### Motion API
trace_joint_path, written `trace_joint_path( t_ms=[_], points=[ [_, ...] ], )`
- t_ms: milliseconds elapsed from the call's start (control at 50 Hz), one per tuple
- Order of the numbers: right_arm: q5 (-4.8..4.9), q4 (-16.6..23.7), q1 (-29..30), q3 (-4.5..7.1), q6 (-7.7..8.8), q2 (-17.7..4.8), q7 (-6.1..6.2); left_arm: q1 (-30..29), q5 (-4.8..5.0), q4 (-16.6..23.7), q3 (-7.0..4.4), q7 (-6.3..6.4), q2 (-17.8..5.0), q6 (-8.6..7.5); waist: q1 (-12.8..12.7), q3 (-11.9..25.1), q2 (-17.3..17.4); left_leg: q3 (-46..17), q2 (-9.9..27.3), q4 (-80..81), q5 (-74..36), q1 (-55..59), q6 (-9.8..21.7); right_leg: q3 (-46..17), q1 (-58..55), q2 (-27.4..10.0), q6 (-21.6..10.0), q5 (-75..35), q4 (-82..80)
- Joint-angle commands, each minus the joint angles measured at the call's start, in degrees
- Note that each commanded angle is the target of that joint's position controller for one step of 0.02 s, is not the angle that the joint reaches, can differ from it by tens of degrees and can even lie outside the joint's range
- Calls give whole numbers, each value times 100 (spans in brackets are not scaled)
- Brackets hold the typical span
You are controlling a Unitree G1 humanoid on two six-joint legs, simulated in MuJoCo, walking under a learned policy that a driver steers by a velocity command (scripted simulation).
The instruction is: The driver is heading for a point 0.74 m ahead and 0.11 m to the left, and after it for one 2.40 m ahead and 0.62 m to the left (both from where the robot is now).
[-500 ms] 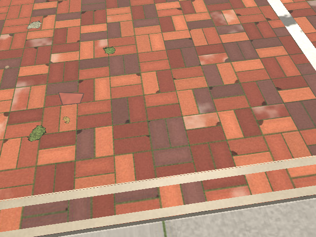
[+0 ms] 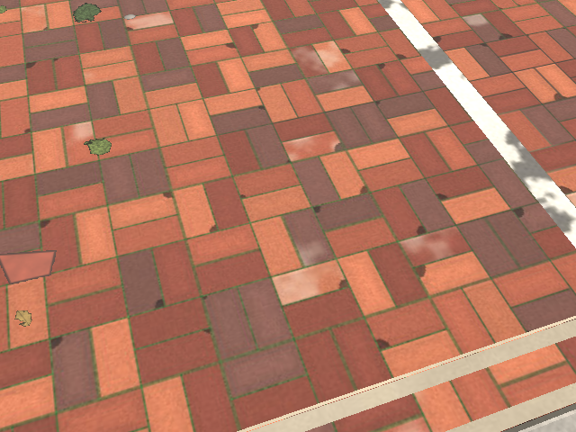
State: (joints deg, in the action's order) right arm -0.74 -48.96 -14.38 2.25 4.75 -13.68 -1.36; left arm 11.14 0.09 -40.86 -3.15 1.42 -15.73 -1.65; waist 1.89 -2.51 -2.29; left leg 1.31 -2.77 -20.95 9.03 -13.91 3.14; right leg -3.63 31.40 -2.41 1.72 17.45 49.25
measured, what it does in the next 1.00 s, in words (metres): walks ahead: right foot, then right foot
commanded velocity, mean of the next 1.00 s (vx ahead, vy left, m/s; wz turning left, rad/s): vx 0.34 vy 0.00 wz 0.08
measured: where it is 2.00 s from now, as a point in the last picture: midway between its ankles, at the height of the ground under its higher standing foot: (202, 282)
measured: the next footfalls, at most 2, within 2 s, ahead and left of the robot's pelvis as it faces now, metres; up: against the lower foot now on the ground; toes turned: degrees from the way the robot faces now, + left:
right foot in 0.14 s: +0.16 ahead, -0.14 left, +0.00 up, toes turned +1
right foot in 0.70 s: +0.38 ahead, -0.16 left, +0.00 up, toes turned -1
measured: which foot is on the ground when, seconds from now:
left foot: down 0.00-0.72, up 0.74-1.00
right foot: up 0.00-0.12, down 0.14-0.38, up 0.40-0.68, down 0.70-1.00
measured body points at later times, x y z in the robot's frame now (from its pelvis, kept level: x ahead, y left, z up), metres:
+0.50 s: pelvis +0.13 -0.02 -0.01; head +0.14 -0.01 +0.44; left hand +0.29 +0.24 -0.12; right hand +0.15 -0.29 -0.14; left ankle +0.02 +0.09 -0.74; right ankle +0.14 -0.14 -0.71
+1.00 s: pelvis +0.34 -0.08 +0.00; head +0.35 -0.08 +0.45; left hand +0.36 +0.20 -0.12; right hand +0.50 -0.35 -0.11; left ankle +0.42 +0.11 -0.67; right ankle +0.34 -0.16 -0.74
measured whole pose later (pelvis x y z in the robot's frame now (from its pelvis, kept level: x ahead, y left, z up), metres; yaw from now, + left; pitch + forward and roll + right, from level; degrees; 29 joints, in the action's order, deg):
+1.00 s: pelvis +0.34 -0.08 +0.00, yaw +9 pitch -1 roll -2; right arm 1.5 -48.2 -11.7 5.2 0.8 -17.6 0.3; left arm 18.2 -0.7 -47.5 -4.6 -0.9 -13.7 -6.5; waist -2.1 -1.0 2.6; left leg -6.7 5.9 -57.0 6.2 -37.4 1.0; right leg 10.3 4.8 2.8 -3.6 9.8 15.0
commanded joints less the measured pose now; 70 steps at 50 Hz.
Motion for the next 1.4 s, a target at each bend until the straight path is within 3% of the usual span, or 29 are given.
trace_joint_path(
  t_ms=[20, 140, 180, 200, 220, 260, 300, 360, 400, 460, 520, 580, 660, 680, 700, 720, 740, 760, 800, 860, 920, 1020, 1120, 1260, 1300, 1340, 1360, 1380, 1400],
  points=[
    [65, 317, 363, 223, -20, -986, 78, 415, 6, 183, -37, 2, -217, 25, -238, 1013, 861, -568, 1356, 341, -4139, 291, 913, 149, -1041, 27, 55, -881, -833],
    [162, 62, 235, 122, -158, -787, 90, 91, -102, 253, -130, -12, -402, 45, -266, 645, 619, -744, 1157, -115, -1604, 108, 449, 115, -2028, 57, -334, -2039, -2606],
    [-49, -67, -605, 28, -89, -464, 70, 27, -141, 339, -221, 68, -869, 90, 229, 1072, -455, -315, 467, -631, 602, -609, -100, -826, -3218, -958, -934, -4142, -2172],
    [-14, -107, -583, -27, -123, -349, 98, 21, -74, 281, -158, 38, -492, 140, 121, 1262, -688, -112, 402, -659, 1211, -495, -220, -870, -3020, -926, -1097, -2686, -2201],
    [32, -55, -267, 4, -192, -533, 109, -19, 12, 294, -179, -13, -453, 173, -39, 933, -599, 49, 264, -793, 1417, -628, -235, -867, -2665, -672, -1025, -1105, -2348],
    [73, 48, -4, 40, -300, -612, 125, 180, 28, 253, -231, -56, -672, 186, -187, 457, -685, 180, 178, -1300, 1871, -1055, -139, -1361, -2206, -796, -1127, 1124, -2832],
    [99, 108, -47, 41, -266, -587, 111, 259, 30, 212, -240, -63, -728, 98, -99, 234, -881, 63, 254, -1448, 1750, -979, 70, -1929, -1852, -1063, -1313, 1585, -3179],
    [108, -138, -532, 91, -102, -681, 69, -468, 73, 466, -178, -71, -500, -3, 267, 238, -421, -302, 514, -592, 1508, -70, 450, -1088, -1211, -571, -985, 404, -2541],
    [143, -343, -935, 271, -70, -1254, 84, -793, 76, 722, -117, -113, -235, -179, 295, 153, 1081, -1764, 1399, 252, 911, 1082, 769, 430, 26, 432, -426, -716, -742],
    [123, -337, -1270, 266, -82, -1107, 123, -1086, 119, 840, -156, -175, -372, -386, 474, -264, 1030, -2701, 2456, 236, -1601, 2618, 1336, 344, 2322, 82, -307, 1575, 617],
    [173, -328, -1274, 214, -194, -962, 164, -1394, 194, 932, -77, -349, -183, -406, 482, -257, 841, -1918, 2149, 382, -1822, 2898, 959, 430, 2655, -214, -328, 711, 287],
    [140, -143, -710, 210, -277, -1077, 179, -1263, 167, 916, 15, -544, 69, -378, 244, -180, 1069, -894, 1507, 805, -1846, 1180, 659, 867, 377, 125, -332, -862, -851],
    [279, -207, -694, 298, -150, -1343, 185, -510, 111, 777, -255, -411, -462, -254, -365, 142, 1024, -532, 1473, 242, -3012, 862, 411, 846, -1550, 458, -625, -1373, -1645],
    [258, -245, -747, 274, -145, -1249, 181, 150, 110, 568, -361, -347, -609, -239, -698, 482, 922, -438, 1363, -521, -3400, 646, 311, 821, -2452, 515, -745, -1413, -1657],
    [177, -197, -664, 235, -128, -1147, 186, 955, 101, 375, -465, -257, -810, -217, -1091, 895, 754, -371, 1155, -1640, -2682, -73, 132, 390, -3591, 92, -899, -1281, -1591],
    [-66, -42, -829, 70, -107, -589, 177, 1677, 39, 286, -537, -153, -1334, -189, -1105, 1654, -669, -190, 573, -3731, 727, -940, -61, -1195, -4608, -1273, -1181, -684, -1847],
    [231, 26, -1433, 35, -5, -400, 145, 1456, -110, 373, -444, -227, -1344, -263, -679, 2250, -1844, -877, -48, -5108, 2457, -2078, -118, -4137, -4922, -2229, -1964, 1008, -3346],
    [385, 41, -976, 204, 13, -1019, 140, 978, -3, 404, -334, -272, -915, -336, -683, 1252, -918, -1040, 335, -5510, 2028, -2518, -94, -3718, -4056, -2068, -1712, 1676, -3698],
    [326, 88, -519, 247, -62, -981, 179, 366, 17, 321, -226, -320, -574, -420, -383, 370, -178, -810, 838, -5220, 1109, -2251, -33, -1993, -2667, -1613, -1364, 563, -3770],
    [282, -38, -792, 309, -294, -775, 222, -47, -42, 140, -208, -325, -337, -554, -34, 227, -288, -915, 1132, -4569, 667, -1596, -57, -782, -1926, -1261, -1242, -330, -4184],
    [230, 173, -292, 333, -424, -669, 229, 83, -62, -90, -293, -252, -520, -629, -68, -7, -36, -1007, 1119, -3954, 202, -2104, -150, -216, -2053, -1274, -1318, -748, -4454],
    [268, 229, -6, 464, -321, -789, 90, 275, -55, -328, -342, -108, -551, -608, -81, -97, 67, -1239, 1025, -3268, -1253, -2865, -269, 495, -2745, -1249, -1261, -1152, -4322],
    [159, 567, 930, 352, -234, -467, -68, 598, -33, -506, -410, 31, -692, -479, -457, -371, 88, -594, 1017, -1933, -2251, -2668, -299, 1406, -2770, -1120, -1059, -1160, -3944],
    [221, 966, 1644, 236, -330, -396, -357, 942, 135, -626, -481, 63, -832, -273, -786, -677, 147, -223, 918, -779, -1755, -2630, -103, 1523, -3329, -1623, -862, -964, -2550],
    [180, 896, 1247, 325, -354, -553, -348, 866, 190, -602, -497, 46, -992, -201, -528, -359, 139, 81, 660, -696, -1072, -1848, 63, 1599, -3363, -1687, -754, -2448, -1641],
    [167, 413, -265, 599, -354, -1014, -191, 781, 282, -639, -424, -41, -979, -154, 244, 642, 185, 517, 165, -591, -1186, 338, 455, 1888, -2907, -1386, -509, -3711, 586],
    [180, 159, -1125, 742, -366, -1430, -92, 711, 178, -644, -333, -46, -729, -215, 726, 941, 457, -26, 454, -746, -1937, 2067, 843, 1824, -1320, -1021, -172, -1894, 2693],
    [127, 166, -995, 711, -311, -1951, -51, 1157, -148, -483, -91, -112, 151, -400, 57, 1403, 2255, -1609, 1415, -2261, -5043, 3894, 1406, 1278, 1217, -207, 121, 3055, 5312],
    [203, 334, -1689, 708, -256, -1945, -138, 1175, 115, -76, -68, -174, -432, -634, 451, 3242, 1665, -3835, 2309, -1173, -2553, 4837, 2574, 125, 1813, 88, 202, 2698, 5601]
  ],
)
